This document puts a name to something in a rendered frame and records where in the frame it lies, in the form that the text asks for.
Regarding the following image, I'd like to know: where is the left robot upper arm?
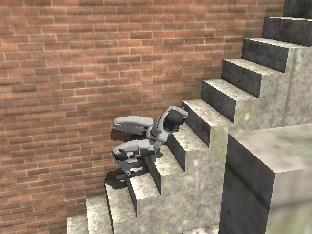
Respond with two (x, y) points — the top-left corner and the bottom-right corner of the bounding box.
(148, 131), (169, 153)

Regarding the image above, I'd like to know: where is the robot left forearm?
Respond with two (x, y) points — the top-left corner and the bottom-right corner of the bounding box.
(127, 149), (155, 159)

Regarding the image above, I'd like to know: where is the right robot upper arm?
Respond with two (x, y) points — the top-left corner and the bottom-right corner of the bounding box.
(167, 105), (188, 118)

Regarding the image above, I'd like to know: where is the humanoid robot torso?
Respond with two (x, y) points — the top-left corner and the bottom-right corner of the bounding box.
(146, 111), (173, 141)

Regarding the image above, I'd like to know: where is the left robot hand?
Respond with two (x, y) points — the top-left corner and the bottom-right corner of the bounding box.
(111, 149), (128, 161)

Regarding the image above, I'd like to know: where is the humanoid robot head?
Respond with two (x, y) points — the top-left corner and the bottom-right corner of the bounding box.
(163, 109), (183, 131)

